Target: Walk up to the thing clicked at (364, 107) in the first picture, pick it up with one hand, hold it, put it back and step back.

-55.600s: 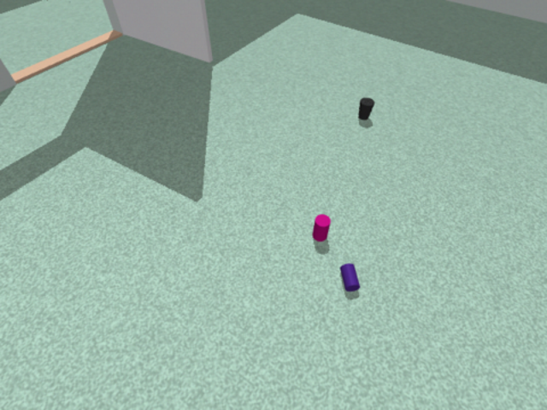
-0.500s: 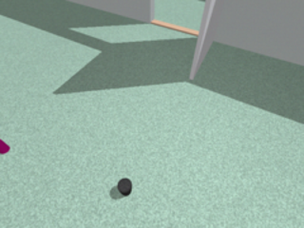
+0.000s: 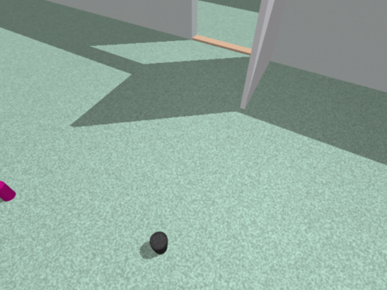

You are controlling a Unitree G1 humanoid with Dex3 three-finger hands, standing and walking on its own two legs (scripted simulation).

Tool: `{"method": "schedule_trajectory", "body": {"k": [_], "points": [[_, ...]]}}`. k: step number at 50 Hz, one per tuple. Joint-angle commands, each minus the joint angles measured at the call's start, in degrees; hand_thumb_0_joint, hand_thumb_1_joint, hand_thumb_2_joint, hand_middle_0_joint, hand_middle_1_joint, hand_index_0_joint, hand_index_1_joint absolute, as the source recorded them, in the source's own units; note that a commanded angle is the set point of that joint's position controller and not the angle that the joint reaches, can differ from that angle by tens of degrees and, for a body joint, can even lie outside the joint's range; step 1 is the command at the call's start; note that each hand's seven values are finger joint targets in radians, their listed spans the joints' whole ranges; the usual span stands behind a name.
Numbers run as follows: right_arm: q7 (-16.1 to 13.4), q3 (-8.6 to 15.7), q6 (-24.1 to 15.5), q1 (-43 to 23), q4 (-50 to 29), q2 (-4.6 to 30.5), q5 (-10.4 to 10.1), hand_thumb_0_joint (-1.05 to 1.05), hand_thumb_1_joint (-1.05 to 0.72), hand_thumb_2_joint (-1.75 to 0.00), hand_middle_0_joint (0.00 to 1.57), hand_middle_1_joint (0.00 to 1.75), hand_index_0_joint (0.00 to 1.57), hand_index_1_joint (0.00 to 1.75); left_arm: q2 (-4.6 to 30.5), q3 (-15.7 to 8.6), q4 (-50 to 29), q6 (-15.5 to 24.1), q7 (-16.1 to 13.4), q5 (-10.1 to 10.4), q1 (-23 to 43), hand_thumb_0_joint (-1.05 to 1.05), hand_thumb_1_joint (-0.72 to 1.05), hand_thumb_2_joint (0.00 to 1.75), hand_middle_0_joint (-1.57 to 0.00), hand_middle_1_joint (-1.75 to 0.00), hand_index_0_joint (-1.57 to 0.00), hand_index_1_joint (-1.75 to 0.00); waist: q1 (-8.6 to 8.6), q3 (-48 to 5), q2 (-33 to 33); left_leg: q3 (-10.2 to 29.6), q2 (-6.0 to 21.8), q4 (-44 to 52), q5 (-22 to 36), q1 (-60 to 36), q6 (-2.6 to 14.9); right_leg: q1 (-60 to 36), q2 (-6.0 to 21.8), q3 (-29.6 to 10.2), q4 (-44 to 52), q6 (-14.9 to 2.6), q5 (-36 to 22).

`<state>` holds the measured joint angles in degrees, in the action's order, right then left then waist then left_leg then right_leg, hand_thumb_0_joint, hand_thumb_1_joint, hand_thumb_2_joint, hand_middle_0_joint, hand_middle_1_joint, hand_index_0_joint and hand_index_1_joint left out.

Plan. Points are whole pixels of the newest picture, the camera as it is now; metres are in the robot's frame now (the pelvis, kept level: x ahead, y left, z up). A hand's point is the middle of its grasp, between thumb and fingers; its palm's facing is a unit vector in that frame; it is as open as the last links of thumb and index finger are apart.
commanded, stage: stand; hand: left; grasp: from above
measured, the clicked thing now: (159, 244) +0.43 +0.19 -0.72
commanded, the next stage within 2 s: step back in 1.52 s
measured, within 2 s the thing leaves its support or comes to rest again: neither
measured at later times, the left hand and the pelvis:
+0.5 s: hand out of the picture +0.07 +0.24 -0.16, palm faces +0.03 -0.94 -0.33, open 7.4 cm; pelvis +0.01 +0.00 +0.00, yaw +0 degrees
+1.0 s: hand out of the picture +0.08 +0.24 -0.15, palm faces +0.02 -0.94 -0.34, open 7.4 cm; pelvis +0.01 -0.01 +0.00, yaw +0 degrees
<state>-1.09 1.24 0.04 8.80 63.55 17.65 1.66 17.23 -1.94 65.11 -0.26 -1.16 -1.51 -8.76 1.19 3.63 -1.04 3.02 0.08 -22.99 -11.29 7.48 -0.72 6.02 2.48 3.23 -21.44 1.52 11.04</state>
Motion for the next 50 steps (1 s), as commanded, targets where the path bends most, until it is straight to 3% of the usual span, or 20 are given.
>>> {"method": "schedule_trajectory", "body": {"k": [1, 8, 21, 33, 47, 50], "points": [[-0.4, 2.1, -1.1, -2.8, -2.9, 11.0, -0.3, 0.0, -0.9, -0.9, 0.2, 0.3, 0.2, 0.3, 11.1, -2.1, -2.1, 0.9, -0.6, -0.1, 1.8, 0.0, 0.9, 0.9, -0.2, -0.3, -0.2, -0.3, 0.03, -0.4, -0.2, 5.1, 5.2, 6.8, -2.6, 5.1, 1.85, -0.9, 4.2, -4.5, 4.6, -1.67, 2.2], [-0.4, 1.6, -1.4, -2.7, -2.4, 11.3, -0.4, 0.0, -0.9, -0.9, 0.2, 0.3, 0.2, 0.3, 11.8, -2.1, -1.6, 1.3, -0.5, 0.2, 2.6, 0.0, 0.9, 0.9, -0.2, -0.3, -0.2, -0.3, -0.2, -2.8, 0.4, 4.8, 5.7, 5.9, 4.2, 1.8, 2.04, -1.6, 5.0, -5.1, 5.0, -1.88, -2.1], [-0.4, 0.9, -1.4, -2.7, -1.7, 11.7, -0.6, 0.0, -0.9, -0.9, 0.2, 0.3, 0.2, 0.3, 12.1, -2.0, -1.1, 1.3, -0.2, 0.5, 3.5, 0.0, 0.9, 0.9, -0.2, -0.3, -0.2, -0.3, -0.38, -2.4, 0.9, 4.4, 5.8, 6.4, 5.3, 1.9, 1.85, -1.9, 5.0, -4.8, 5.3, -1.78, -2.9], [-0.4, 0.9, -1.7, -4.0, -1.9, 12.5, -0.7, 0.0, -0.9, -0.9, 0.2, 0.3, 0.2, 0.3, 12.1, -2.0, -1.3, 1.3, -0.1, 0.6, 4.3, 0.0, 0.9, 0.9, -0.2, -0.3, -0.2, -0.3, -0.37, -4.7, 0.5, 4.0, 6.6, 5.4, 12.6, -0.6, 2.01, -2.8, 5.2, -4.3, 4.6, -1.86, -8.8], [-0.2, 0.8, -1.6, -4.2, -1.8, 12.7, -0.8, 0.0, -0.9, -0.9, 0.2, 0.3, 0.2, 0.3, 13.0, -2.0, -1.6, 1.4, 0.2, 0.7, 4.8, 0.0, 0.9, 0.9, -0.2, -0.3, -0.2, -0.3, -0.65, -3.9, 0.9, 3.8, 6.5, 6.5, 8.7, 0.4, 1.81, -3.0, 5.4, -4.8, 5.4, -2.04, -6.0], [-0.1, 0.8, -1.6, -4.6, -1.9, 12.7, -0.8, 0.0, -0.9, -0.9, 0.2, 0.3, 0.2, 0.3, 13.1, -2.0, -1.9, 1.6, 0.2, 0.6, 4.9, 0.0, 0.9, 0.9, -0.2, -0.3, -0.2, -0.3, -0.44, -3.9, 0.9, 3.9, 6.5, 6.5, 10.1, 0.2, 1.7, -2.5, 5.2, -4.4, 5.3, -1.98, -6.4]]}}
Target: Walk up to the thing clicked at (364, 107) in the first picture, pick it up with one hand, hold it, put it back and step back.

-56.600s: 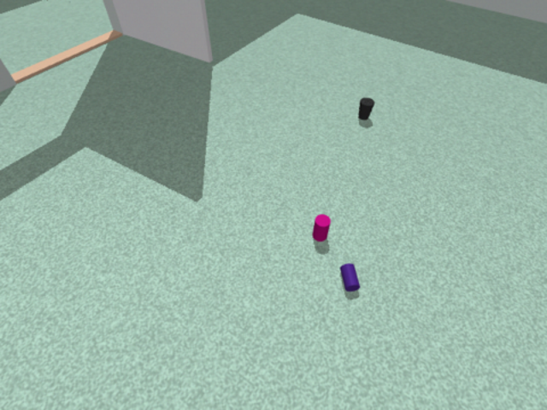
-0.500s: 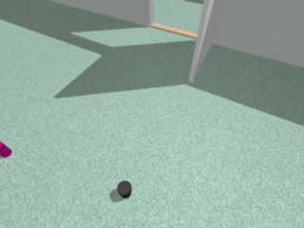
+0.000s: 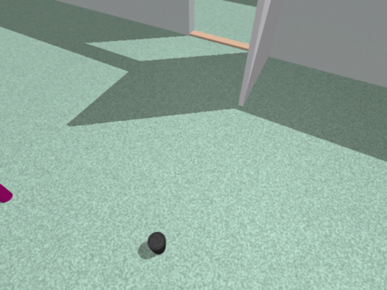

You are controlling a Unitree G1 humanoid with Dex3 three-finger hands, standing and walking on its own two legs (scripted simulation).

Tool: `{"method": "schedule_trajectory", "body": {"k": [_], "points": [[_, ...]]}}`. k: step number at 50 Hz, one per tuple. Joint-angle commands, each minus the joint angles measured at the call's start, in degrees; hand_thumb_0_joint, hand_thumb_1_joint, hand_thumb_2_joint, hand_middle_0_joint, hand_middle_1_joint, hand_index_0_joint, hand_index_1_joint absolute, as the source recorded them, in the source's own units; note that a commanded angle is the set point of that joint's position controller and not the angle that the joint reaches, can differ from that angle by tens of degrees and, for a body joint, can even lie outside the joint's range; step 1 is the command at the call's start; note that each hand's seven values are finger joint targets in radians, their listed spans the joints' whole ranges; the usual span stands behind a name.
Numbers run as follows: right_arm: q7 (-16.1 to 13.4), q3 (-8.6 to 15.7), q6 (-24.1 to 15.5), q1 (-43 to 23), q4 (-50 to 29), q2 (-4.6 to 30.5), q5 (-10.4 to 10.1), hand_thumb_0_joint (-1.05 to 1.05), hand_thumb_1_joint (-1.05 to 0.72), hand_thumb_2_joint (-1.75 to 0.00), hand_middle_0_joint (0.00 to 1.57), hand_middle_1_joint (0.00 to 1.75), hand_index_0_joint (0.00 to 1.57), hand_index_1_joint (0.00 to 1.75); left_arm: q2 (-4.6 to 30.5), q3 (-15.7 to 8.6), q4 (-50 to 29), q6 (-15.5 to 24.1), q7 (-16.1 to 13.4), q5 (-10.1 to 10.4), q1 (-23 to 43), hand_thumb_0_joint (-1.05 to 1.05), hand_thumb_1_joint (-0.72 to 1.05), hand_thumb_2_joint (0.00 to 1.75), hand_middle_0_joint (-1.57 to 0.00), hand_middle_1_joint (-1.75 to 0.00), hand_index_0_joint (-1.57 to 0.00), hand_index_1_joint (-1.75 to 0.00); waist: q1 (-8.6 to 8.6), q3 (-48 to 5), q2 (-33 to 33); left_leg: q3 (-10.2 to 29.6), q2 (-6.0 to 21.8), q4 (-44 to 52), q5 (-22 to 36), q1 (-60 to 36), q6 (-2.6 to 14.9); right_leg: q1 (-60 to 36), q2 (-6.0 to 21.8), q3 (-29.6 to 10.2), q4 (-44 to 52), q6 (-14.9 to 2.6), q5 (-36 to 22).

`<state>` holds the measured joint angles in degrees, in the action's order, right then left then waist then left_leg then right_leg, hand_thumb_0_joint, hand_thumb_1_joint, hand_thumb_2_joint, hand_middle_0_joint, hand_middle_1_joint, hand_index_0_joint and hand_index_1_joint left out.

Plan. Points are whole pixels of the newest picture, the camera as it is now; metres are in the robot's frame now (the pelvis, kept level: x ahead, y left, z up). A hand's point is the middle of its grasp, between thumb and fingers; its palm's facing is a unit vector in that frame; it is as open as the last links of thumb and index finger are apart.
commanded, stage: stand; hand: left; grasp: from above
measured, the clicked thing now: (158, 244) +0.42 +0.20 -0.73
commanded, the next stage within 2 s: step back in 0.52 s
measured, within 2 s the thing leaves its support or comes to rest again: neither
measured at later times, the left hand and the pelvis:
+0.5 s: hand out of the picture +0.06 +0.25 -0.16, palm faces +0.01 -0.94 -0.34, open 7.4 cm; pelvis +0.00 +0.00 +0.00, yaw +0 degrees
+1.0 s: hand out of the picture +0.07 +0.31 -0.18, palm faces -0.02 -0.93 -0.36, open 7.4 cm; pelvis -0.07 +0.05 -0.02, yaw +0 degrees
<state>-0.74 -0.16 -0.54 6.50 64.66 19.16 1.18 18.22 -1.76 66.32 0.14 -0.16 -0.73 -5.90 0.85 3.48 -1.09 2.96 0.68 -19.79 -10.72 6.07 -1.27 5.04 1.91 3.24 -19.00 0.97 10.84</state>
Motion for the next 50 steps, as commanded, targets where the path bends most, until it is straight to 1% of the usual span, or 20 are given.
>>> {"method": "schedule_trajectory", "body": {"k": [1, 18, 22, 25, 26, 29, 31, 34, 35, 37, 38, 39, 40, 41, 42, 43, 44, 46, 47, 50], "points": [[-0.5, 2.4, -1.0, -2.4, -3.1, 11.5, -0.2, 0.0, -0.9, -0.9, 0.2, 0.3, 0.2, 0.3, 12.2, -2.2, -3.2, 1.1, -0.8, -0.2, 2.0, 0.0, 0.9, 0.9, -0.2, -0.3, -0.2, -0.3, -0.18, -3.8, 1.1, 3.8, 6.0, 3.1, 9.1, 1.4, 2.43, -1.3, 5.9, -4.7, 3.0, -1.58, -6.2], [-0.3, 2.2, -1.0, -1.4, -2.9, 11.9, -0.3, 0.0, -0.9, -0.9, 0.2, 0.3, 0.2, 0.3, 12.6, -1.9, -3.7, 1.3, -0.6, -0.1, 2.1, 0.0, 0.9, 0.9, -0.2, -0.3, -0.2, -0.3, -0.62, -4.0, 1.1, 3.9, 6.0, 3.5, 7.8, 2.4, 2.31, -1.7, 6.1, -5.0, 3.0, -1.67, -6.1], [-0.1, 2.1, -0.8, -1.3, -2.8, 11.8, -0.3, 0.0, -0.9, -0.9, 0.2, 0.3, 0.2, 0.3, 12.6, -1.7, -3.4, 1.3, -0.5, 0.0, 1.4, 0.0, 0.9, 0.9, -0.2, -0.3, -0.2, -0.3, -0.39, -2.7, 1.3, 4.2, 5.8, 4.1, 5.3, 2.7, 2.06, -0.5, 5.7, -4.7, 3.7, -1.46, -2.3], [-0.1, 2.1, -0.9, -1.4, -2.9, 12.1, -0.3, 0.0, -0.9, -0.9, 0.2, 0.3, 0.2, 0.3, 12.7, -1.8, -3.8, 1.4, -0.5, 0.0, 1.5, 0.0, 0.9, 0.9, -0.2, -0.3, -0.2, -0.3, -0.34, -3.9, 0.5, 4.0, 6.0, 3.5, 6.8, 2.5, 2.35, -1.6, 6.2, -5.0, 3.1, -1.84, -4.8], [0.3, 3.4, 0.1, -3.1, -4.3, 15.1, -0.7, 0.0, -0.9, -0.9, 0.2, 0.3, 0.2, 0.3, 17.0, -4.5, -5.1, 1.0, -0.8, 1.1, 1.6, 0.0, 0.9, 0.9, -0.2, -0.3, -0.2, -0.3, -0.56, 1.9, 1.4, 4.3, 4.5, -2.9, 16.9, 7.2, 3.71, 2.3, 5.8, -5.6, -1.7, -2.34, -15.3], [0.4, 3.7, 0.8, -1.2, -6.4, 13.7, -1.6, 0.0, -0.9, -0.9, 0.2, 0.3, 0.2, 0.3, 16.5, -5.0, -7.5, 0.6, -1.2, 1.4, 0.1, 0.0, 0.9, 0.9, -0.2, -0.3, -0.2, -0.3, -0.88, -3.7, 2.5, 1.9, 3.1, -9.8, 20.5, 5.7, 4.13, 0.4, 7.5, -5.9, -4.3, -5.37, -21.9], [0.6, 4.1, 1.5, -0.2, -7.7, 13.1, -1.6, 0.0, -0.9, -0.9, 0.2, 0.3, 0.2, 0.3, 17.0, -5.4, -9.7, 0.2, -1.2, 1.2, 1.3, 0.0, 0.9, 0.9, -0.2, -0.3, -0.2, -0.3, -1.42, -6.6, 5.2, -0.1, 0.4, -16.4, 14.3, 5.8, 3.76, 1.8, 11.1, -9.1, -3.3, -8.62, -22.1], [1.0, 5.0, 3.0, 3.0, -9.0, 12.9, -1.1, 0.0, -0.9, -0.9, 0.2, 0.3, 0.2, 0.3, 18.1, -5.9, -13.7, -0.3, -1.4, -0.3, 6.3, 0.0, 0.9, 0.9, -0.2, -0.3, -0.2, -0.3, -2.33, -7.3, 11.6, -0.3, -2.9, -30.3, -16.2, 8.4, 3.93, 7.2, 19.3, -14.4, -3.2, -15.11, -20.8], [1.2, 5.2, 3.3, 4.4, -9.7, 13.2, -1.1, 0.0, -0.9, -0.9, 0.2, 0.3, 0.2, 0.3, 18.7, -6.0, -14.9, -0.4, -1.5, -0.7, 7.0, 0.0, 0.9, 0.9, -0.2, -0.3, -0.2, -0.3, -2.86, -6.4, 12.7, 1.1, -1.7, -30.5, -18.7, 7.9, 4.4, 10.4, 20.2, -14.7, -3.7, -15.19, -19.2], [1.5, 5.7, 3.1, 6.5, -9.9, 13.5, -1.3, 0.0, -0.9, -0.9, 0.2, 0.3, 0.2, 0.3, 18.2, -5.7, -16.5, -0.7, -1.5, -0.7, 9.8, 0.0, 0.9, 0.9, -0.2, -0.3, -0.2, -0.3, -4.28, -5.9, 12.3, 1.2, -0.9, -26.2, -13.6, 6.9, 5.07, 12.2, 17.4, -11.0, -8.0, -12.46, -17.0], [1.5, 5.9, 2.8, 7.9, -10.0, 13.4, -1.1, 0.0, -0.9, -0.9, 0.2, 0.3, 0.2, 0.3, 17.6, -5.3, -17.2, -1.0, -1.5, -0.7, 10.7, 0.0, 0.9, 0.9, -0.2, -0.3, -0.2, -0.3, -4.9, -5.7, 11.4, 0.5, 0.0, -19.9, -4.5, 6.9, 5.04, 11.6, 14.6, -8.6, -11.9, -9.87, -14.9], [1.3, 6.1, 2.4, 6.6, -10.6, 14.6, -0.7, 0.0, -0.9, -0.9, 0.2, 0.3, 0.2, 0.3, 15.8, -4.9, -17.5, -1.4, -1.4, -0.2, 9.1, 0.0, 0.9, 0.9, -0.2, -0.3, -0.2, -0.3, -3.95, -4.3, 4.0, 3.5, 3.5, -10.5, 11.5, 9.0, 5.06, 10.9, 8.6, -4.7, -18.4, -6.4, -9.1], [0.9, 7.0, 1.9, 4.6, -11.7, 18.0, 0.3, 0.0, -0.9, -0.9, 0.2, 0.3, 0.2, 0.3, 13.0, -4.3, -18.0, -2.0, -1.5, 0.7, 7.8, 0.0, 0.9, 0.9, -0.2, -0.3, -0.2, -0.3, -3.44, -3.7, -7.5, 14.7, 9.9, -3.6, 25.2, 7.8, 6.84, 15.3, -1.2, -2.9, -28.2, -3.46, 0.6], [0.6, 7.5, 1.5, 5.1, -12.1, 20.4, 0.8, 0.0, -0.9, -0.9, 0.2, 0.3, 0.2, 0.3, 11.9, -4.5, -18.0, -2.5, -1.9, 0.8, 6.4, 0.0, 0.9, 0.9, -0.2, -0.3, -0.2, -0.3, -3.04, -3.7, -11.2, 22.8, 14.3, -1.1, 31.5, 3.0, 9.4, 22.2, -7.6, -7.4, -34.2, -3.21, 23.3], [0.4, 7.4, 1.3, 5.1, -12.4, 19.4, 1.1, 0.0, -0.9, -0.9, 0.2, 0.3, 0.2, 0.3, 12.5, -4.5, -17.5, -3.2, -2.1, 0.4, 3.5, 0.0, 0.9, 0.9, -0.2, -0.3, -0.2, -0.3, -1.82, -4.7, -5.0, 19.8, 15.2, -3.7, 34.4, 2.3, 11.22, 21.7, -6.4, -11.4, -40.8, -3.41, 26.0], [0.2, 7.5, 1.2, 4.0, -13.5, 20.5, 0.9, 0.0, -0.9, -0.9, 0.2, 0.3, 0.2, 0.3, 11.9, -4.1, -17.5, -3.2, -2.4, 0.5, 2.4, 0.0, 0.9, 0.9, -0.2, -0.3, -0.2, -0.3, -2.11, -5.4, -7.6, 19.7, 15.7, -4.6, 39.3, 2.3, 10.28, 23.1, -7.4, -13.0, -43.7, -3.46, 26.6], [-0.2, 7.3, 1.2, 2.3, -14.4, 19.9, 0.7, 0.0, -0.9, -0.9, 0.2, 0.3, 0.2, 0.3, 12.1, -4.3, -17.3, -3.1, -2.6, 0.5, 3.0, 0.0, 0.9, 0.9, -0.2, -0.3, -0.2, -0.3, -2.29, -6.5, -8.8, 19.9, 16.1, -4.6, 37.0, 2.1, 10.73, 23.3, -7.7, -14.7, -45.7, -3.64, 25.3], [-0.9, 7.0, 1.1, -1.5, -16.1, 17.6, 1.0, 0.0, -0.9, -0.9, 0.2, 0.3, 0.2, 0.3, 13.9, -4.5, -16.7, -3.1, -2.7, 0.9, 0.4, 0.0, 0.9, 0.9, -0.2, -0.3, -0.2, -0.3, -0.07, -7.2, -8.8, 13.1, 12.3, -6.3, 31.0, 1.3, 10.81, 24.0, -7.0, -15.0, -47.8, -2.98, 19.7], [-1.1, 6.7, 1.0, -1.7, -16.7, 16.2, 1.0, 0.0, -0.9, -0.9, 0.2, 0.3, 0.2, 0.3, 14.2, -4.6, -16.8, -3.1, -2.6, 0.9, -1.1, 0.0, 0.9, 0.9, -0.2, -0.3, -0.2, -0.3, 0.75, -8.0, -8.4, 12.2, 12.3, -7.4, 29.9, -1.7, 12.06, 24.9, -6.6, -14.1, -48.6, -2.62, 17.9], [-1.5, 6.7, 0.9, 3.1, -17.0, 14.6, 0.6, 0.0, -0.9, -0.9, 0.2, 0.3, 0.2, 0.3, 14.4, -5.0, -18.2, -2.4, -2.2, 0.1, 0.8, 0.0, 0.9, 0.9, -0.2, -0.3, -0.2, -0.3, -2.08, -8.4, -4.7, 12.2, 12.9, -9.2, 31.4, -6.0, 14.57, 24.8, -6.0, -12.4, -45.4, -0.61, 18.5]]}}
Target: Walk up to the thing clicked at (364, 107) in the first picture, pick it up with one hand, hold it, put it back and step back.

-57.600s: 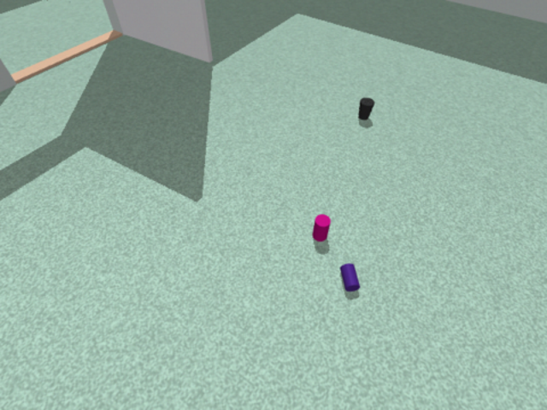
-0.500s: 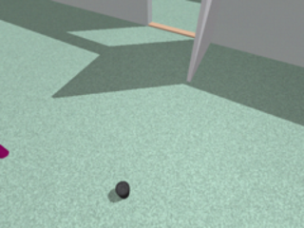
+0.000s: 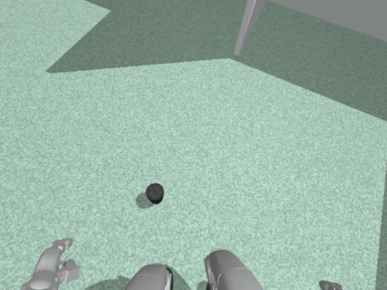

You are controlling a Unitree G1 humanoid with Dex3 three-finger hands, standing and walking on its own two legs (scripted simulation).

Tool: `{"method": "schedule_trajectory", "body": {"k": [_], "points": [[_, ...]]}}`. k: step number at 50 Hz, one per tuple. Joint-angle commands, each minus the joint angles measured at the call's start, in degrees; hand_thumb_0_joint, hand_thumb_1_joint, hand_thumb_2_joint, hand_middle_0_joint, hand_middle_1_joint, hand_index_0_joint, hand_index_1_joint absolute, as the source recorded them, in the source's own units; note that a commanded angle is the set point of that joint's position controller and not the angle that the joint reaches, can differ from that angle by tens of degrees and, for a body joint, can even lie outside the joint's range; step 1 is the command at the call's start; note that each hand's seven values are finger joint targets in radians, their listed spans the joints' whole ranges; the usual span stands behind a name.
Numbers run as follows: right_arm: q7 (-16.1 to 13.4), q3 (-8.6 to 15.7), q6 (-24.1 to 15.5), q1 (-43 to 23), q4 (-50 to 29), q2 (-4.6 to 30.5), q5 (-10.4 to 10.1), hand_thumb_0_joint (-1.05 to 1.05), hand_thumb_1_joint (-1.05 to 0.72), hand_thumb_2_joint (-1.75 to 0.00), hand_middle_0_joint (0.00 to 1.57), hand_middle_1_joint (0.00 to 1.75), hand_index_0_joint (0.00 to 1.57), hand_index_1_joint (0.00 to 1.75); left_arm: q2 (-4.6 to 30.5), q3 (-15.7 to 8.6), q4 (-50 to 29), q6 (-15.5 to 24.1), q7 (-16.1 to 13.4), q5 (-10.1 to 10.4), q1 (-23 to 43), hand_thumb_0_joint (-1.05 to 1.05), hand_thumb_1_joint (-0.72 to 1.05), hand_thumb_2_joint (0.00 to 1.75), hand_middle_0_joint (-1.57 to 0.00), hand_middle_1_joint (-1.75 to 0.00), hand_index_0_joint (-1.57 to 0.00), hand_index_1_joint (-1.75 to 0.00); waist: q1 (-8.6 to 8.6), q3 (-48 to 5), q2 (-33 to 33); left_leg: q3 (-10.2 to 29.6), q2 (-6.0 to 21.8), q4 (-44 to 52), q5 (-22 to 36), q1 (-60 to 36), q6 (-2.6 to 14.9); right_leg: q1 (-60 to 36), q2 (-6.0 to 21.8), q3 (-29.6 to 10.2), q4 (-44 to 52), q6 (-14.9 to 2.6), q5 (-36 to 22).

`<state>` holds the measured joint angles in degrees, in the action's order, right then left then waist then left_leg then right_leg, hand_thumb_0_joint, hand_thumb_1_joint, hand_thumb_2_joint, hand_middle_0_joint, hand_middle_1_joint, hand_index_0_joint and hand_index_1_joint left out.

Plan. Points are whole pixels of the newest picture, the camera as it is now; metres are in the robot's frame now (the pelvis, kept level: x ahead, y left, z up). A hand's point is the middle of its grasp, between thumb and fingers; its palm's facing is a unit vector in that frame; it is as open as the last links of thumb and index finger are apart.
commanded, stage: step back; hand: left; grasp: from above
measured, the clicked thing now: (155, 195) +0.49 +0.16 -0.71
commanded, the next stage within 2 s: none
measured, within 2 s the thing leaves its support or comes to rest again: neither
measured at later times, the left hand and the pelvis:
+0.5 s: hand out of the picture +0.02 +0.25 -0.13, palm faces -0.03 -0.91 -0.42, open 7.4 cm; pelvis -0.11 -0.01 +0.00, yaw -2 degrees
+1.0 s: hand out of the picture -0.19 +0.25 -0.16, palm faces -0.07 -0.91 -0.41, open 7.4 cm; pelvis -0.27 -0.02 -0.02, yaw -5 degrees
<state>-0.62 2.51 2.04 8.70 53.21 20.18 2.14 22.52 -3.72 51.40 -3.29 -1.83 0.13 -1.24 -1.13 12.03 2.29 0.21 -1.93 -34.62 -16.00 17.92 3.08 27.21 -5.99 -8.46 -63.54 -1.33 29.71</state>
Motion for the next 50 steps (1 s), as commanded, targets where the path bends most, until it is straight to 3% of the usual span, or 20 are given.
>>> {"method": "schedule_trajectory", "body": {"k": [1, 7, 10, 12, 13, 14, 18, 22, 25, 28, 29, 30, 31, 32, 36, 42, 45, 48, 49, 50], "points": [[-1.6, 4.3, -1.6, 1.4, -5.9, 14.4, -0.5, 0.0, -0.9, -0.9, 0.2, 0.3, 0.2, 0.3, 9.9, -2.9, -3.9, 1.1, -0.5, -0.8, -3.9, 0.0, 0.9, 0.9, -0.2, -0.3, -0.2, -0.3, -0.49, -16.6, -8.5, 15.5, 16.9, 5.6, 36.3, -18.4, 11.61, 2.7, 2.4, -0.1, 1.0, 2.07, 0.3], [-1.3, 4.3, -1.2, 0.8, -7.7, 15.9, -0.8, 0.0, -0.9, -0.9, 0.2, 0.3, 0.2, 0.3, 9.1, -3.4, -4.7, 2.2, 0.3, -0.9, -6.6, 0.0, 0.9, 0.9, -0.2, -0.3, -0.2, -0.3, -0.86, -17.4, -9.8, 13.8, 16.2, 3.8, 29.1, -16.6, 10.6, -4.7, 5.0, 5.0, 20.3, 1.45, -2.4], [-0.9, 3.9, -0.5, -2.4, -8.2, 15.5, -1.8, 0.0, -0.9, -0.9, 0.2, 0.3, 0.2, 0.3, 8.3, -3.7, -2.5, 2.9, 0.4, -1.5, -11.8, 0.0, 0.9, 0.9, -0.2, -0.3, -0.2, -0.3, 2.19, -18.8, -7.9, 9.4, 12.4, -1.9, 21.8, -9.0, 6.01, -17.0, 4.8, 7.1, 39.5, -0.4, -19.0], [-0.6, 2.8, -0.4, -2.8, -8.9, 12.4, -2.7, 0.0, -0.9, -0.9, 0.2, 0.3, 0.2, 0.3, 14.1, -5.0, -3.5, 3.3, 0.5, -2.4, -11.2, 0.0, 0.9, 0.9, -0.2, -0.3, -0.2, -0.3, 1.62, -16.8, 6.1, 4.0, 3.2, -11.1, 0.9, 9.2, -0.63, -23.4, 17.5, -11.9, 40.2, -6.76, -27.9], [-1.2, 3.2, 0.1, -4.8, -9.1, 12.3, -2.5, 0.0, -0.9, -0.9, 0.2, 0.3, 0.2, 0.3, 19.4, -5.9, -5.4, 2.9, 0.5, -2.0, -7.9, 0.0, 0.9, 0.9, -0.2, -0.3, -0.2, -0.3, 4.11, -12.4, 15.3, 2.6, -3.6, -24.9, -19.1, 9.3, -2.53, -11.0, 29.2, -24.6, 45.2, -17.49, -28.7], [-1.4, 4.0, 0.4, -3.3, -7.7, 14.0, -2.0, 0.0, -0.9, -0.9, 0.2, 0.3, 0.2, 0.3, 18.7, -5.9, -7.3, 3.2, 0.4, -2.3, -4.6, 0.0, 0.9, 0.9, -0.2, -0.3, -0.2, -0.3, 2.83, -8.4, 12.7, 8.8, -2.4, -33.3, -20.7, 5.6, -3.39, -3.3, 30.5, -26.2, 45.7, -18.43, -30.0], [-1.0, 2.6, -0.3, 1.6, -4.7, 12.0, -2.8, 0.0, -0.9, -0.9, 0.2, 0.3, 0.2, 0.3, 10.8, -4.5, -8.8, 3.3, 0.0, -1.8, -1.7, 0.0, 0.9, 0.9, -0.2, -0.3, -0.2, -0.3, -0.36, -10.0, 5.2, 10.3, -6.8, -34.4, -11.8, 10.7, -3.43, -13.9, 16.8, -4.6, 39.6, -9.49, -39.5], [-1.4, 1.9, -1.0, 0.7, -6.5, 11.8, -2.6, 0.0, -0.9, -0.9, 0.2, 0.3, 0.2, 0.3, 9.8, -4.2, -9.5, 2.9, -0.4, -2.3, -8.1, 0.0, 0.9, 0.9, -0.2, -0.3, -0.2, -0.3, 3.83, -14.7, 5.5, 7.0, -3.6, -20.8, -13.2, 13.0, -4.88, -28.1, 17.1, -4.2, 35.4, -10.69, -45.0], [-1.3, 2.1, -1.6, 1.4, -7.0, 11.2, -1.9, 0.0, -0.9, -0.9, 0.2, 0.3, 0.2, 0.3, 11.0, -4.1, -10.0, 2.1, -0.5, -2.0, -8.5, 0.0, 0.9, 0.9, -0.2, -0.3, -0.2, -0.3, 3.81, -17.2, 8.3, 3.6, 0.3, -6.1, -12.6, 6.9, -4.05, -29.3, 18.7, -4.0, 32.3, -10.29, -47.2], [-1.1, 3.1, -2.0, 6.5, -5.1, 11.3, -0.8, 0.0, -0.9, -0.9, 0.2, 0.3, 0.2, 0.3, 12.5, -3.9, -11.1, 0.9, 0.3, -0.8, -6.2, 0.0, 0.9, 0.9, -0.2, -0.3, -0.2, -0.3, 0.62, -18.3, 8.5, -0.5, 0.0, 13.8, 6.6, -4.8, -2.84, -22.0, 16.1, -1.9, 25.6, -6.63, -42.2], [-1.1, 3.9, -2.2, 5.5, -5.5, 13.5, -0.3, 0.0, -0.9, -0.9, 0.2, 0.3, 0.2, 0.3, 10.9, -3.5, -11.5, 0.6, 0.5, -0.7, -6.6, 0.0, 0.9, 0.9, -0.2, -0.3, -0.2, -0.3, 1.25, -17.9, 4.2, 5.8, 3.5, 12.4, 11.3, -9.0, -1.47, -14.8, 13.2, -1.5, 24.3, -4.07, -33.1], [-1.0, 5.1, -2.2, 4.9, -6.1, 18.4, 0.6, 0.0, -0.9, -0.9, 0.2, 0.3, 0.2, 0.3, 8.8, -3.0, -12.0, 0.5, 0.6, -0.4, -7.1, 0.0, 0.9, 0.9, -0.2, -0.3, -0.2, -0.3, 1.06, -17.9, -6.9, 19.9, 14.7, 12.8, 18.5, -13.3, 2.61, -4.1, 6.4, 1.1, 17.0, -1.42, -17.5], [-0.3, 5.6, -2.0, 1.3, -7.4, 22.7, 0.4, 0.0, -0.9, -0.9, 0.2, 0.3, 0.2, 0.3, 9.4, -3.6, -12.3, 0.6, 0.0, -0.4, -4.9, 0.0, 0.9, 0.9, -0.2, -0.3, -0.2, -0.3, -0.02, -15.1, -14.8, 27.4, 23.2, 15.2, 21.9, -6.4, 10.78, -1.4, -0.4, 3.1, 7.2, 0.02, 5.9], [-0.5, 5.9, -2.2, 0.2, -7.8, 23.6, 0.2, 0.0, -0.9, -0.9, 0.2, 0.3, 0.2, 0.3, 10.9, -4.2, -11.9, 0.6, -0.6, -1.2, -2.8, 0.0, 0.9, 0.9, -0.2, -0.3, -0.2, -0.3, -1.84, -12.7, -16.2, 33.1, 27.6, 17.0, 19.7, 1.4, 16.16, -3.5, 1.6, -2.2, -3.1, 0.46, 8.5], [-1.0, 3.5, -2.3, -5.8, -9.5, 15.0, 0.1, 0.0, -0.9, -0.9, 0.2, 0.3, 0.2, 0.3, 10.5, -4.5, -8.3, 0.6, 0.5, -0.2, -10.6, 0.0, 0.9, 0.9, -0.2, -0.3, -0.2, -0.3, 3.78, -10.8, -8.9, 12.3, 15.0, 12.0, 22.1, -3.3, 8.87, 0.7, -0.6, -2.5, -9.9, 0.1, -2.1], [-1.1, 4.0, -1.9, 0.3, -9.6, 15.4, -0.5, 0.0, -0.9, -0.9, 0.2, 0.3, 0.2, 0.3, 9.3, -3.9, -8.9, 1.4, 0.9, -1.0, -10.1, 0.0, 0.9, 0.9, -0.2, -0.3, -0.2, -0.3, -0.62, -14.4, -11.4, 12.2, 15.7, 7.9, 23.1, -14.5, 11.97, -0.1, 2.1, 1.6, 6.2, 3.76, 0.1], [-0.9, 4.4, -1.1, -0.5, -10.2, 16.6, -0.4, 0.0, -0.9, -0.9, 0.2, 0.3, 0.2, 0.3, 9.0, -3.8, -7.6, 1.9, 0.9, -0.8, -12.6, 0.0, 0.9, 0.9, -0.2, -0.3, -0.2, -0.3, -0.13, -17.4, -15.1, 12.0, 15.9, 5.6, 23.6, -14.7, 10.18, -6.8, 5.2, 5.1, 22.0, 2.73, -1.2], [-0.7, 4.4, 0.2, -3.8, -10.9, 16.9, -1.3, 0.0, -0.9, -0.9, 0.2, 0.3, 0.2, 0.3, 9.0, -4.2, -3.4, 2.4, 1.0, -1.4, -19.3, 0.0, 0.9, 0.9, -0.2, -0.3, -0.2, -0.3, 2.88, -19.0, -13.3, 9.1, 12.2, 0.6, 16.7, -6.3, 5.76, -18.8, 4.6, 8.7, 41.7, 0.78, -16.1], [-0.7, 3.8, 0.4, -4.2, -11.3, 15.0, -1.9, 0.0, -0.9, -0.9, 0.2, 0.3, 0.2, 0.3, 11.6, -4.7, -3.6, 2.7, 1.0, -2.3, -18.4, 0.0, 0.9, 0.9, -0.2, -0.3, -0.2, -0.3, 2.58, -17.2, -8.3, 8.1, 8.9, -2.8, 8.4, 2.5, 2.44, -21.1, 8.1, 1.5, 40.8, -0.86, -17.5], [-0.7, 2.8, 0.3, -3.0, -12.1, 11.7, -2.2, 0.0, -0.9, -0.9, 0.2, 0.3, 0.2, 0.3, 16.5, -6.2, -4.8, 2.8, 1.2, -2.9, -17.2, 0.0, 0.9, 0.9, -0.2, -0.3, -0.2, -0.3, 2.06, -14.8, 7.3, 5.0, 0.0, -12.2, -8.2, 15.4, -1.53, -22.4, 18.6, -14.8, 42.5, -4.34, -17.2]]}}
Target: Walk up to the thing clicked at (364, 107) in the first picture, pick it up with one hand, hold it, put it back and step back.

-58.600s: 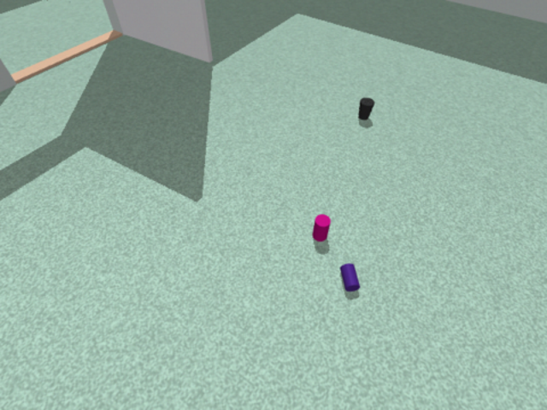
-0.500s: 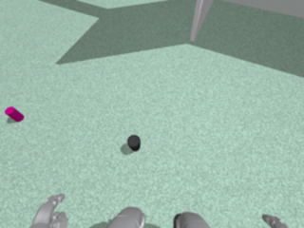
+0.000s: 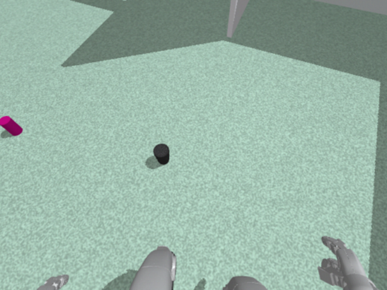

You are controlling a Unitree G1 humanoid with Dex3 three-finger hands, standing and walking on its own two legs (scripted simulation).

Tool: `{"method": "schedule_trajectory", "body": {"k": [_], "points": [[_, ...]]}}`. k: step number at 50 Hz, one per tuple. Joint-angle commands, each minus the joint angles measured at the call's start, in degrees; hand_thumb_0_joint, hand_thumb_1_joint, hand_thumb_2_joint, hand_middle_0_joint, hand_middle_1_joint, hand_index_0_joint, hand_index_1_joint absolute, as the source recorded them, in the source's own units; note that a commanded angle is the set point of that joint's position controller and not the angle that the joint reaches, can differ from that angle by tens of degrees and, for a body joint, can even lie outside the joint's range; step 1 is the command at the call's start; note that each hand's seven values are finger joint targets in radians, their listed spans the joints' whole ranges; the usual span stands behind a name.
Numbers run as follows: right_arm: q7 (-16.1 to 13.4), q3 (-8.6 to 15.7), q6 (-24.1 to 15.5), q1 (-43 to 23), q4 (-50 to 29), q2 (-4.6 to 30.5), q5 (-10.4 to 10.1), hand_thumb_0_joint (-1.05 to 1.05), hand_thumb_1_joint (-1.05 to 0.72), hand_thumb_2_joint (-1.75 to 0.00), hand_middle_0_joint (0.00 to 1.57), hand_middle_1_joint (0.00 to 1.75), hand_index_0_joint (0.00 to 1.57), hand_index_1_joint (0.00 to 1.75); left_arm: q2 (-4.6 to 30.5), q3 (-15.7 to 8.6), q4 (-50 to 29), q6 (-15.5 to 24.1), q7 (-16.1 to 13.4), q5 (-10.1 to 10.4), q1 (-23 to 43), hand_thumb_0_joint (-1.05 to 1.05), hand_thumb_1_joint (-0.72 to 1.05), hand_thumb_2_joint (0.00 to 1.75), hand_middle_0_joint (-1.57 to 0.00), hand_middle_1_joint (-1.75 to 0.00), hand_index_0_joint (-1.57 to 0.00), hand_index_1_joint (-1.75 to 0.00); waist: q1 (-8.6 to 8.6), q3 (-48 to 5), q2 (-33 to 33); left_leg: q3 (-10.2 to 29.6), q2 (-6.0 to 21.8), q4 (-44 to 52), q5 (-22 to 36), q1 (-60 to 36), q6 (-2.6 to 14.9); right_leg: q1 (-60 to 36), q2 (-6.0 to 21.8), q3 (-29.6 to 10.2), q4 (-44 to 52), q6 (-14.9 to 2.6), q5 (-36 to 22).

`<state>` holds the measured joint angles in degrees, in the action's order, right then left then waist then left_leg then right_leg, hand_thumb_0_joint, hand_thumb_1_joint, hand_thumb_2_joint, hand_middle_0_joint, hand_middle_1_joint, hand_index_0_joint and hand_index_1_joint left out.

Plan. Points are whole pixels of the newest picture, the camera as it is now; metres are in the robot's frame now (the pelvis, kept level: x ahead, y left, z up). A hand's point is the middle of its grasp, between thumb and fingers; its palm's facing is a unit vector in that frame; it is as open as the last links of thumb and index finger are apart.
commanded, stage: step back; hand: left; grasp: from above
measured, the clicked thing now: (162, 155) +0.74 +0.23 -0.69
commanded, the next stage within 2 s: stand in 1.88 s
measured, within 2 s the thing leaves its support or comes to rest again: neither
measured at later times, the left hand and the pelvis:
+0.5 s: hand out of the picture -0.05 +0.26 -0.13, palm faces +0.08 -0.93 -0.36, open 7.4 cm; pelvis -0.16 -0.01 +0.02, yaw +5 degrees
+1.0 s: hand out of the picture -0.27 +0.24 -0.11, palm faces +0.09 -0.88 -0.46, open 7.4 cm; pelvis -0.31 -0.04 +0.01, yaw +5 degrees
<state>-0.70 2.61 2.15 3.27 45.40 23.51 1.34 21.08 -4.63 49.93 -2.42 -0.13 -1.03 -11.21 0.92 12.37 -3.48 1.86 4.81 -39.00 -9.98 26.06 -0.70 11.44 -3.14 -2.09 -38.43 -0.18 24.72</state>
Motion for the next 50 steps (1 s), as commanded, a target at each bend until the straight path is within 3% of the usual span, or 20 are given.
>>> {"method": "schedule_trajectory", "body": {"k": [1, 2, 4, 6, 10, 14, 17, 19, 20, 24, 30, 34, 35, 36, 37, 38, 40, 42, 47, 50], "points": [[-1.7, 3.5, 0.2, -0.8, -5.1, 9.4, -1.2, 0.0, -0.9, -0.9, 0.2, 0.3, 0.2, 0.3, 24.3, -6.3, -6.3, 1.6, -0.6, -1.8, -2.6, 0.0, 0.9, 0.9, -0.2, -0.3, -0.2, -0.3, 3.76, -12.1, 21.7, 5.4, -10.7, -21.4, -25.8, 4.3, 0.1, 8.9, 26.9, -32.6, 21.7, -16.15, -12.0], [-1.9, 4.6, 0.1, 0.2, -3.8, 11.7, -1.3, 0.0, -0.9, -0.9, 0.2, 0.3, 0.2, 0.3, 22.9, -6.0, -7.8, 1.8, -1.0, -1.3, 1.6, 0.0, 0.9, 0.9, -0.2, -0.3, -0.2, -0.3, 1.86, -7.7, 19.8, 9.3, -7.7, -27.9, -24.7, 0.6, -0.11, 17.2, 28.5, -33.8, 23.5, -17.45, -11.6], [-1.1, 4.0, 0.0, 4.1, -1.0, 11.3, -1.6, 0.0, -0.9, -0.9, 0.2, 0.3, 0.2, 0.3, 16.6, -4.3, -8.9, 2.1, -1.3, -1.3, 7.0, 0.0, 0.9, 0.9, -0.2, -0.3, -0.2, -0.3, -1.89, -7.1, 11.1, 9.9, -11.7, -31.3, -18.8, 0.2, 1.02, 12.5, 18.5, -15.2, 17.3, -12.33, -24.0], [-1.5, 2.8, -0.4, 7.1, 0.3, 8.5, -1.6, 0.0, -0.9, -0.9, 0.2, 0.3, 0.2, 0.3, 14.1, -4.3, -8.6, 1.9, -1.3, -1.3, 7.9, 0.0, 0.9, 0.9, -0.2, -0.3, -0.2, -0.3, -3.16, -8.5, 13.7, 7.5, -13.1, -31.0, -16.0, 2.7, 0.44, 7.2, 13.2, -7.2, 14.2, -8.71, -28.7], [-1.6, 2.1, -1.2, 5.8, -0.7, 8.0, -1.1, 0.0, -0.9, -0.9, 0.2, 0.3, 0.2, 0.3, 12.5, -3.9, -8.5, 1.6, -2.1, -1.7, -0.4, 0.0, 0.9, 0.9, -0.2, -0.3, -0.2, -0.3, 2.07, -12.2, 13.6, 5.0, -10.5, -17.9, -19.2, 6.4, -1.0, -8.9, 14.4, -9.1, 10.3, -10.67, -34.8], [-1.4, 2.4, -1.9, 8.5, -0.5, 7.4, -0.2, 0.0, -0.9, -0.9, 0.2, 0.3, 0.2, 0.3, 13.4, -3.8, -9.5, 0.7, -2.5, -0.8, -0.3, 0.0, 0.9, 0.9, -0.2, -0.3, -0.2, -0.3, 1.83, -17.9, 16.6, 0.8, -5.8, 2.0, -17.2, -1.4, 0.24, -13.5, 17.4, -10.6, 4.5, -10.67, -41.8], [-1.2, 4.0, -1.8, 12.5, 1.7, 9.7, 0.6, 0.0, -0.9, -0.9, 0.2, 0.3, 0.2, 0.3, 12.3, -2.5, -10.8, -0.6, -1.8, 0.0, 2.9, 0.0, 0.9, 0.9, -0.2, -0.3, -0.2, -0.3, -0.45, -17.6, 10.8, 2.3, -4.4, 17.4, 3.4, -15.8, 2.48, 0.4, 13.4, -7.8, -0.6, -5.7, -29.2], [-0.6, 5.3, -1.5, 7.8, -0.3, 18.1, 1.1, 0.0, -0.9, -0.9, 0.2, 0.3, 0.2, 0.3, 10.4, -2.1, -11.2, -0.6, -1.9, 0.8, 3.6, 0.0, 0.9, 0.9, -0.2, -0.3, -0.2, -0.3, -0.25, -15.7, -8.7, 24.7, 14.8, 19.1, 14.7, -15.7, 13.66, 15.3, -1.2, 0.4, -17.2, -1.28, 8.5], [-0.6, 5.8, -1.6, 6.8, -0.8, 20.9, 1.1, 0.0, -0.9, -0.9, 0.2, 0.3, 0.2, 0.3, 12.6, -3.2, -10.9, -0.6, -2.5, 0.3, 6.4, 0.0, 0.9, 0.9, -0.2, -0.3, -0.2, -0.3, -3.2, -13.6, -10.9, 31.3, 20.3, 21.4, 12.0, -4.9, 20.05, 11.0, -0.2, -6.5, -28.4, -0.67, 14.2], [-1.1, 3.4, -1.7, 0.1, -2.2, 11.8, 1.4, 0.0, -0.9, -0.9, 0.2, 0.3, 0.2, 0.3, 12.5, -3.4, -7.0, -0.9, -1.5, 0.9, 0.1, 0.0, 0.9, 0.9, -0.2, -0.3, -0.2, -0.3, 2.15, -10.9, -2.1, 10.4, 7.8, 17.1, 11.6, -6.9, 12.73, 14.0, -2.9, -8.4, -35.9, -1.2, 2.9], [-0.4, 3.8, -0.3, 5.3, -1.5, 11.3, 1.0, 0.0, -0.9, -0.9, 0.2, 0.3, 0.2, 0.3, 10.4, -2.0, -5.8, 1.2, -1.4, 0.3, 0.1, 0.0, 0.9, 0.9, -0.2, -0.3, -0.2, -0.3, -2.02, -14.7, -8.5, 8.8, 7.8, 12.0, 14.2, -21.6, 14.68, 12.3, 1.5, -1.4, -9.2, 2.15, 5.5], [0.1, 4.0, 1.3, 2.5, -1.2, 13.1, -0.1, 0.0, -0.9, -0.9, 0.2, 0.3, 0.2, 0.3, 10.3, -2.0, -0.1, 2.8, -1.5, -0.3, -7.3, 0.0, 0.9, 0.9, -0.2, -0.3, -0.2, -0.3, 0.65, -20.3, -7.5, 5.5, 5.1, 4.7, 7.0, -17.7, 10.19, -1.8, 1.1, 4.5, 19.1, 0.0, -9.4], [0.2, 3.2, 1.4, 2.1, -1.5, 10.5, -0.4, 0.0, -0.9, -0.9, 0.2, 0.3, 0.2, 0.3, 12.6, -2.8, 0.6, 3.0, -1.5, -1.1, -7.3, 0.0, 0.9, 0.9, -0.2, -0.3, -0.2, -0.3, 0.53, -18.2, -2.7, 4.4, 2.3, 0.6, -0.5, -8.0, 7.55, -5.7, 4.1, -2.8, 17.9, -1.42, -9.8], [0.2, 2.3, 1.1, 2.6, -2.7, 7.5, -0.6, 0.0, -0.9, -0.9, 0.2, 0.3, 0.2, 0.3, 17.6, -4.2, -0.1, 3.1, -1.5, -2.1, -6.6, 0.0, 0.9, 0.9, -0.2, -0.3, -0.2, -0.3, 0.6, -15.5, 12.0, 2.3, -5.7, -7.5, -15.9, 6.4, 3.71, -7.3, 14.0, -19.6, 19.6, -4.87, -4.0], [-0.6, 3.0, 1.2, -1.3, -4.0, 8.4, -0.4, 0.0, -0.9, -0.9, 0.2, 0.3, 0.2, 0.3, 24.3, -5.5, -2.9, 2.7, -1.7, -2.2, -2.4, 0.0, 0.9, 0.9, -0.2, -0.3, -0.2, -0.3, 4.13, -11.8, 17.9, 7.2, -8.8, -17.1, -24.5, 4.6, 0.47, 9.1, 27.4, -32.5, 24.0, -15.12, 1.5], [-0.8, 4.4, 1.4, -0.9, -2.8, 11.6, -0.3, 0.0, -0.9, -0.9, 0.2, 0.3, 0.2, 0.3, 24.0, -5.3, -4.4, 2.9, -2.0, -2.0, 2.3, 0.0, 0.9, 0.9, -0.2, -0.3, -0.2, -0.3, 2.77, -6.6, 17.5, 11.6, -5.6, -25.3, -23.1, 0.7, -0.17, 19.3, 30.2, -35.9, 26.8, -17.58, 5.8], [-0.1, 4.2, 0.9, 2.4, 0.4, 12.1, -0.7, 0.0, -0.9, -0.9, 0.2, 0.3, 0.2, 0.3, 17.2, -3.4, -5.0, 3.7, -2.1, -1.8, 7.5, 0.0, 0.9, 0.9, -0.2, -0.3, -0.2, -0.3, -1.99, -5.2, 8.1, 11.5, -8.9, -28.5, -16.2, 0.4, 0.41, 13.9, 20.1, -17.0, 19.1, -12.26, -10.8], [-0.2, 2.7, -0.1, 5.5, 2.0, 8.1, -0.7, 0.0, -0.9, -0.9, 0.2, 0.3, 0.2, 0.3, 13.6, -3.1, -3.1, 4.0, -2.0, -1.3, 4.4, 0.0, 0.9, 0.9, -0.2, -0.3, -0.2, -0.3, -1.85, -8.4, 9.4, 7.6, -10.4, -24.1, -12.7, 2.2, 0.24, 5.5, 12.7, -7.1, 14.5, -7.94, -18.9], [0.8, 2.7, -1.7, 2.2, 1.6, 8.4, 0.5, 0.0, -0.9, -0.9, 0.2, 0.3, 0.2, 0.3, 15.7, -4.2, -1.7, 4.2, -1.0, -2.3, -3.6, 0.0, 0.9, 0.9, -0.2, -0.3, -0.2, -0.3, 4.71, -10.0, 15.6, 1.9, -6.6, -3.9, -19.2, 4.0, -1.08, -6.7, 15.2, -13.3, 18.2, -9.86, 9.3], [1.0, 3.2, -3.3, 7.6, 4.2, 8.2, 0.7, 0.0, -0.9, -0.9, 0.2, 0.3, 0.2, 0.3, 16.6, -3.7, -2.5, 3.2, -0.4, -1.4, -0.1, 0.0, 0.9, 0.9, -0.2, -0.3, -0.2, -0.3, 0.89, -12.1, 14.7, -1.7, -5.7, 16.9, -14.2, -12.3, 0.76, 0.3, 16.4, -10.7, 13.4, -9.31, 2.5]]}}
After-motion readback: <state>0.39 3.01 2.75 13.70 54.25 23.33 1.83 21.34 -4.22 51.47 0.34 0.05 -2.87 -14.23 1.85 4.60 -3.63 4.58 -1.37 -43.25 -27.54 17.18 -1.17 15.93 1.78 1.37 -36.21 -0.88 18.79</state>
